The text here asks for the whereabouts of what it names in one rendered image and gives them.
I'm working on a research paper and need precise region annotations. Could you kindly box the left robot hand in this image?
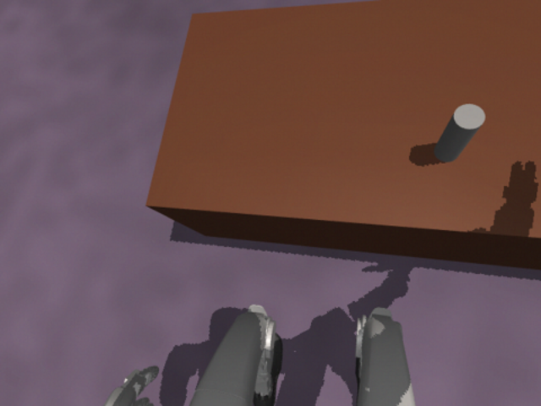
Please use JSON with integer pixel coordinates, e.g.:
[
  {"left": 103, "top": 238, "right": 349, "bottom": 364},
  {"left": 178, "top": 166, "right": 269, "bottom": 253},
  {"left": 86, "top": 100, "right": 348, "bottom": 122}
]
[{"left": 103, "top": 366, "right": 159, "bottom": 406}]

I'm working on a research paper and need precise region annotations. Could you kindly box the can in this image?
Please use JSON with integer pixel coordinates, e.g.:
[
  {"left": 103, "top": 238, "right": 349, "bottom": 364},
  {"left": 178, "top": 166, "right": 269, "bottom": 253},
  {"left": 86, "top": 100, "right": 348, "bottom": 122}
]
[{"left": 434, "top": 104, "right": 485, "bottom": 162}]

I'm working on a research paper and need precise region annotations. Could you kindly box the left robot foot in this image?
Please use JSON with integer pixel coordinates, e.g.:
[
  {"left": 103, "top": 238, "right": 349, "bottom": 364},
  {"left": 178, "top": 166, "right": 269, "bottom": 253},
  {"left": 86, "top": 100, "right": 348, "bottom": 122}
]
[{"left": 254, "top": 333, "right": 282, "bottom": 406}]

